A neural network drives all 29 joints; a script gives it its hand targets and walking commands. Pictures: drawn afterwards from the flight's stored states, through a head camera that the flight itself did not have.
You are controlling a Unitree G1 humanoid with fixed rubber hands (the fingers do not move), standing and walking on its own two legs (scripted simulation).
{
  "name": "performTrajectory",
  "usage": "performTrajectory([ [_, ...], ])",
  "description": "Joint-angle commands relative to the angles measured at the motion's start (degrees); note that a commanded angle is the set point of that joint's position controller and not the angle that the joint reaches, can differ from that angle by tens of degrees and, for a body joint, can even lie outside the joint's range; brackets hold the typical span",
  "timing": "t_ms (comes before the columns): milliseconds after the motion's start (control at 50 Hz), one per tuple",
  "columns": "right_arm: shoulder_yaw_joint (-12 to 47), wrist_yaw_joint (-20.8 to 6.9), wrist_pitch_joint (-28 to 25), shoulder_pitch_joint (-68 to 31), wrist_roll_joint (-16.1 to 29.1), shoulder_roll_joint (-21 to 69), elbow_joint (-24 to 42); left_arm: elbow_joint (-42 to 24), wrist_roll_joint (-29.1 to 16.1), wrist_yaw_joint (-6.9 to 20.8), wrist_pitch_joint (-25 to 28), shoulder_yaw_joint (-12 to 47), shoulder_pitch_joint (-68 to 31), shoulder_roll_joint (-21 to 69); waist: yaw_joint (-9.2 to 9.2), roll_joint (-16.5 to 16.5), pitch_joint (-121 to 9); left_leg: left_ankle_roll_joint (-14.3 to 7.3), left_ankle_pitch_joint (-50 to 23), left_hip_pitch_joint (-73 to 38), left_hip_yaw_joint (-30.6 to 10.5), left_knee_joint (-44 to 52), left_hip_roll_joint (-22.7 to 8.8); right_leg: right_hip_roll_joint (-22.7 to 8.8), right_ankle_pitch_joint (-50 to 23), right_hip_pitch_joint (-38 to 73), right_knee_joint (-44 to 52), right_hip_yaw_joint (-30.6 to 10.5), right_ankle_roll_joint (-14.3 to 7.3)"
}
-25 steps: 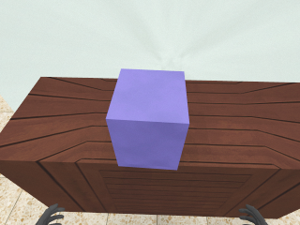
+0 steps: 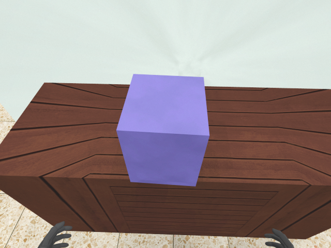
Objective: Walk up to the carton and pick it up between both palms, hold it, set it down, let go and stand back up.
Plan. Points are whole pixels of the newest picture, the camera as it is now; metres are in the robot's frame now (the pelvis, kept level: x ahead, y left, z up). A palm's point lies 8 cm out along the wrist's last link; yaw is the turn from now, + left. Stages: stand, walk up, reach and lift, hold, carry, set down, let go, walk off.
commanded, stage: stand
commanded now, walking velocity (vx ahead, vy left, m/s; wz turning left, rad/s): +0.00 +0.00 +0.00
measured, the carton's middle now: (165, 131) +0.42 +0.00 +0.02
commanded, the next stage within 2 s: none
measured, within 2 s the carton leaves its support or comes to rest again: neither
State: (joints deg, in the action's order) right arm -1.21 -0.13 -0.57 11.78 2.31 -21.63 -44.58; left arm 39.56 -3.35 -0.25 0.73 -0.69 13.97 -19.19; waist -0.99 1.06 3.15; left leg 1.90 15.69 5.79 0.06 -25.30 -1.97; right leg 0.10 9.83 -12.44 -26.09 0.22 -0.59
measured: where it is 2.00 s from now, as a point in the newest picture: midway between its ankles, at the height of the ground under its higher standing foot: outside the picture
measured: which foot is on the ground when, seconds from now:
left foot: down 0.00-1.00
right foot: down 0.00-1.00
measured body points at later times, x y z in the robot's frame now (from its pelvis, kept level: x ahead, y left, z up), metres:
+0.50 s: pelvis +0.00 +0.00 +0.00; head +0.00 -0.01 +0.45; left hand +0.13 +0.29 -0.09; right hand +0.11 -0.30 -0.11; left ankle -0.02 +0.14 -0.74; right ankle +0.05 -0.11 -0.74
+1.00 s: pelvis +0.00 +0.00 +0.00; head +0.00 -0.01 +0.45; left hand +0.13 +0.29 -0.09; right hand +0.11 -0.30 -0.11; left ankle -0.02 +0.14 -0.74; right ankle +0.05 -0.11 -0.74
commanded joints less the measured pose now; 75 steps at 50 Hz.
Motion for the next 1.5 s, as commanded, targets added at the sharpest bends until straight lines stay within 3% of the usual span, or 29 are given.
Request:
performTrajectory([
  [0,-2.88,-0.3,-1.69,-0.53,-2.98,-11.76,0.44,0.28,3.92,0.25,1.98,-3.88,-4.35,-12.77,0.11,-0.09,-1.92,-2.45,-1.21,3.75,-4.39,6.18,-5.38,-6.4,-1.98,2.83,4.98,-6.53,-1.57],
  [40,-2.85,-0.22,-1.67,-1.76,-3.08,-11.48,0.7,0.14,3.53,0.24,2.01,-3.63,-3.93,-11.71,0.97,0.65,-2.19,-2.65,-0.94,4.13,-4.3,6.01,-5.71,-6.7,-1.25,3.23,5.41,-6.49,-1.38],
  [60,-2.81,-0.32,-1.56,-0.91,-2.94,-11.25,0.52,0.52,3.85,0.31,2.19,-3.92,-3.61,-13.04,0.65,-1.05,-2.31,-2.69,-0.92,3.5,-5.0,6.25,-6.07,-6.7,-1.13,3.36,5.4,-6.9,-1.66],
  [100,-3.05,-0.11,-1.53,-1.57,-2.96,-11.98,0.21,0.46,3.64,0.37,2.0,-3.66,-4.5,-11.61,0.76,0.4,-2.3,-2.66,-1.02,3.86,-4.42,6.17,-5.67,-6.81,-2.12,3.28,5.57,-7.0,-1.55],
  [180,-2.49,-0.37,-1.73,-0.25,-2.99,-11.34,-0.18,1.29,3.75,0.19,1.96,-3.92,-4.04,-13.15,0.53,0.03,-2.01,-2.63,-0.5,4.13,-4.82,6.71,-6.08,-6.46,-1.21,3.49,5.31,-6.67,-1.39],
  [200,-2.72,-0.23,-1.6,-1.54,-3.04,-11.37,0.14,1.52,3.7,0.23,1.92,-4.08,-4.12,-12.77,0.61,1.55,-1.53,-2.64,-0.57,4.53,-4.51,6.62,-5.61,-6.35,-1.73,3.51,5.59,-6.83,-1.36],
  [240,-2.57,-0.22,-1.53,-1.87,-2.93,-11.05,-0.02,1.54,3.66,0.22,2.02,-3.8,-3.81,-12.61,1.0,-0.76,-1.94,-2.65,-0.24,4.67,-4.82,6.9,-5.88,-6.69,-1.49,4.02,5.13,-6.57,-1.47],
  [280,-2.65,-0.13,-1.68,-2.07,-2.89,-11.49,-0.07,1.71,3.45,0.52,1.97,-3.45,-4.4,-11.8,1.07,0.63,-2.05,-2.54,-0.93,4.52,-4.76,6.81,-5.84,-6.94,-2.1,3.68,5.07,-6.71,-1.4],
  [380,-2.55,-0.21,-1.59,-1.43,-2.53,-11.05,-0.51,2.13,3.92,0.2,1.82,-3.9,-5.02,-12.74,0.62,-1.05,-2.36,-2.44,-1.12,3.86,-4.64,6.47,-5.89,-6.9,-3.61,4.08,5.44,-6.79,-1.55],
  [480,-2.51,-0.12,-1.59,-2.08,-2.7,-11.58,-1.07,3.13,3.32,0.4,1.67,-3.59,-4.89,-12.54,0.71,0.64,-2.66,-2.54,-1.64,3.58,-4.53,6.64,-5.8,-6.88,-3.57,4.04,5.72,-7.0,-1.42],
  [520,-2.56,-0.05,-1.45,-1.43,-2.68,-11.29,-1.2,2.92,3.56,0.28,1.73,-3.63,-4.94,-12.39,0.9,-1.27,-2.39,-2.54,-1.91,3.72,-4.98,7.0,-6.07,-6.72,-3.61,4.35,5.3,-6.36,-1.39],
  [620,-2.72,0.02,-1.54,-1.36,-2.77,-11.63,-1.62,3.64,3.51,0.11,1.81,-3.72,-4.67,-12.09,0.68,0.83,-2.42,-2.44,-1.73,3.17,-4.42,6.78,-5.78,-7.21,-3.7,3.89,5.49,-7.39,-1.96],
  [680,-2.81,0.15,-1.41,-2.18,-2.79,-11.88,-1.65,3.67,3.5,0.27,1.57,-3.78,-5.17,-12.87,1.05,-1.61,-2.27,-2.61,-0.97,4.07,-4.72,7.05,-5.76,-6.8,-1.8,4.24,5.96,-6.76,-1.57],
  [720,-2.79,0.1,-1.44,-1.28,-2.8,-11.63,-2.14,4.1,3.66,0.39,1.69,-3.33,-4.89,-11.86,0.64,0.44,-0.95,-2.56,-0.47,3.76,-4.59,6.83,-5.8,-6.86,-0.76,2.94,6.99,-7.18,-1.37],
  [740,-2.61,-0.12,-1.46,-1.63,-2.49,-11.04,-2.04,4.0,3.55,0.24,1.84,-3.47,-5.3,-12.56,0.74,-1.96,-1.42,-2.65,-0.95,3.93,-5.34,7.2,-6.31,-6.92,-1.48,3.89,6.42,-6.97,-1.43],
  [760,-2.43,-0.17,-1.38,-0.91,-2.61,-11.09,-2.03,4.18,3.4,0.26,1.91,-3.31,-4.22,-12.21,1.1,-0.49,-2.04,-2.57,-0.39,3.83,-4.47,7.06,-5.95,-6.92,-1.97,4.01,6.27,-7.12,-1.49],
  [800,-2.72,0.0,-1.49,-1.97,-2.76,-11.83,-2.24,3.92,3.53,0.24,1.77,-3.37,-5.67,-12.03,1.28,-1.27,-1.75,-2.49,-1.18,3.63,-4.67,7.28,-5.83,-6.92,-1.23,3.11,6.35,-6.72,-1.44],
  [860,-2.83,0.13,-1.45,-1.85,-2.68,-11.76,-2.23,4.24,3.43,0.2,1.66,-3.56,-5.47,-11.97,0.66,0.99,-1.8,-2.58,-0.83,4.1,-4.7,6.95,-5.81,-6.94,-1.86,3.63,6.26,-6.94,-1.46],
  [920,-2.75,0.06,-1.34,-2.24,-2.7,-11.42,-2.13,4.43,3.37,0.04,1.56,-3.57,-6.14,-12.84,0.84,-1.9,-1.72,-2.59,-0.14,3.72,-4.9,7.12,-5.89,-7.1,-0.56,3.1,6.4,-7.23,-1.59],
  [980,-2.31,-0.09,-1.59,-1.04,-2.54,-11.21,-2.77,4.9,3.44,0.16,1.59,-3.53,-5.74,-12.48,0.49,0.72,-1.32,-2.71,-0.7,3.94,-4.78,7.87,-5.81,-6.94,-2.57,4.04,5.82,-7.27,-1.54],
  [1040,-2.33,0.06,-1.34,-1.57,-2.73,-11.0,-2.78,5.05,3.5,0.01,1.49,-3.67,-6.2,-12.62,0.92,-1.11,-2.34,-2.69,-1.05,3.11,-4.69,7.6,-5.83,-6.74,-1.33,4.05,6.47,-6.84,-1.38],
  [1100,-2.58,0.22,-1.44,-2.24,-2.57,-11.32,-2.62,5.37,3.18,0.21,1.53,-3.59,-5.89,-12.19,0.88,0.93,-1.94,-2.54,-0.68,4.32,-4.81,7.94,-5.91,-7.03,-2.12,4.88,5.98,-6.87,-1.47],
  [1120,-2.45,0.2,-1.56,-1.46,-2.47,-11.23,-2.77,5.05,3.48,0.13,1.53,-3.58,-6.5,-12.32,0.85,-0.85,-2.03,-2.47,-1.46,3.76,-4.91,7.56,-5.95,-6.83,-1.72,3.91,5.96,-6.7,-1.62],
  [1220,-2.6,0.01,-1.16,-1.57,-2.53,-10.78,-2.97,5.37,3.67,-0.03,1.56,-3.63,-7.52,-13.03,0.44,-2.38,-1.93,-2.62,-0.93,3.05,-4.62,7.35,-5.89,-7.17,0.39,3.26,7.01,-7.62,-1.49],
  [1260,-2.71,0.07,-1.41,-2.14,-2.74,-11.51,-3.13,5.72,3.46,0.01,1.61,-3.48,-6.63,-12.01,0.57,0.16,-2.5,-2.88,-1.09,2.96,-4.66,7.42,-5.94,-7.27,-0.14,3.56,7.26,-7.64,-1.4],
  [1340,-2.69,0.16,-1.45,-1.37,-2.7,-11.03,-3.41,5.7,3.44,0.05,1.45,-3.84,-7.22,-12.73,0.8,-1.65,-1.04,-2.65,-0.93,3.45,-4.54,7.52,-6.08,-7.28,0.0,2.72,7.2,-7.93,-1.61],
  [1380,-2.79,0.0,-1.58,-2.26,-2.66,-11.96,-3.09,5.95,3.32,0.07,1.49,-3.85,-6.62,-13.07,0.92,0.49,-2.32,-2.85,-0.85,4.03,-4.99,7.86,-5.83,-6.82,-1.92,4.46,6.17,-6.8,-1.33],
  [1460,-2.72,0.08,-1.36,-2.48,-2.76,-11.55,-3.56,6.12,3.37,0.15,1.55,-3.25,-6.3,-12.14,1.47,-1.5,-1.71,-2.68,-0.18,3.96,-4.98,8.07,-6.04,-6.94,-1.52,4.58,6.12,-6.69,-1.49],
  [1480,-2.54,-0.05,-1.45,-1.72,-2.78,-11.32,-3.57,6.38,3.49,0.12,1.58,-3.55,-6.35,-12.85,1.03,-0.61,-1.62,-2.67,-0.56,4.26,-4.96,7.93,-5.82,-6.92,-1.64,4.82,6.35,-6.97,-1.37],
])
